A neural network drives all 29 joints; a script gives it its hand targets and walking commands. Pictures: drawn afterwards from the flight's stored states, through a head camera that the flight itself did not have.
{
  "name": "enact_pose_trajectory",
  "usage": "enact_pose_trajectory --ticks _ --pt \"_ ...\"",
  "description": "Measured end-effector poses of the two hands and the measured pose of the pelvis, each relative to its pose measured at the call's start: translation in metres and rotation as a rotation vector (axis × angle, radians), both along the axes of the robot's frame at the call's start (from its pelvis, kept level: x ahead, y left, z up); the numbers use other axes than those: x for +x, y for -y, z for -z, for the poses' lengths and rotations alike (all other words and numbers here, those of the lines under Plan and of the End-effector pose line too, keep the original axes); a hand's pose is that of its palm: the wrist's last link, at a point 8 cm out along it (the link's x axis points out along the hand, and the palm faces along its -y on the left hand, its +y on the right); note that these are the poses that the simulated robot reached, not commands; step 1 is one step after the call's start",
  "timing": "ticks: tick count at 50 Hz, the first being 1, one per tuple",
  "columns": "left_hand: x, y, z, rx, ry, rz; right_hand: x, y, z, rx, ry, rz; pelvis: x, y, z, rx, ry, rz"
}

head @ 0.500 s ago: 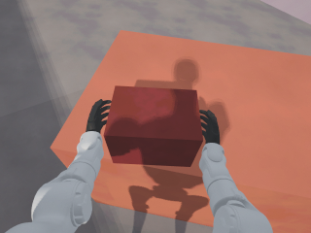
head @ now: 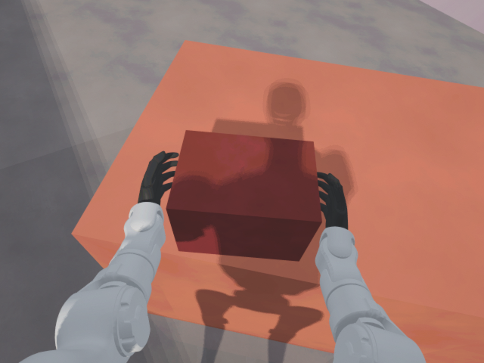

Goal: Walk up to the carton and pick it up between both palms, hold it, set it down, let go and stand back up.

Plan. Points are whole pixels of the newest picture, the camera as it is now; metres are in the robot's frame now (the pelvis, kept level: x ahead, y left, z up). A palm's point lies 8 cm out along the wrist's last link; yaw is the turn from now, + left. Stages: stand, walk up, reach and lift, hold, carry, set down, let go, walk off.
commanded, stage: reach and lift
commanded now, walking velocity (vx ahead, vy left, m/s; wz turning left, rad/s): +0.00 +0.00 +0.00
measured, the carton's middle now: (244, 197) +0.41 +0.02 -0.01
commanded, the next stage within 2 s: none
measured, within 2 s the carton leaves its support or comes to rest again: leaves its support in 0.80 s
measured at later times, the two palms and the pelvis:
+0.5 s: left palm (152, 198) +0.37 +0.18 +0.02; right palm (334, 220) +0.36 -0.14 +0.02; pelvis +0.01 -0.01 +0.00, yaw +1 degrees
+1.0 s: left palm (153, 193) +0.37 +0.17 +0.05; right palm (346, 217) +0.35 -0.15 +0.05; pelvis -0.01 -0.01 +0.00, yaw +1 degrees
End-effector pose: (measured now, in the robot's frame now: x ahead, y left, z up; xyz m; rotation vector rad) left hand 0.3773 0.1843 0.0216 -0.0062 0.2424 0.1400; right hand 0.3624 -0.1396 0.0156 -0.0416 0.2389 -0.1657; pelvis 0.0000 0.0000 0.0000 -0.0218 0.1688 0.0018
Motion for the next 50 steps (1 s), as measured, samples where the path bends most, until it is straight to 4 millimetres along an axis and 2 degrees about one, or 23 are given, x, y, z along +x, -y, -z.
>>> enact_pose_trajectory --ticks 37,42,50 --pt "-0.007 0.003 -0.002 0.004 0.017 -0.012 -0.005 0.0 -0.002 -0.032 0.028 0.018 0.004 0.008 -0.002 0.0 0.005 -0.016" --pt "-0.008 0.007 -0.007 -0.011 0.052 -0.009 -0.008 0.004 -0.01 -0.043 0.067 0.026 0.001 0.009 -0.002 -0.002 0.009 -0.023" --pt "-0.011 0.01 -0.03 -0.016 0.147 -0.002 -0.013 0.008 -0.035 -0.064 0.163 0.031 -0.009 0.011 -0.003 0.0 0.033 -0.018"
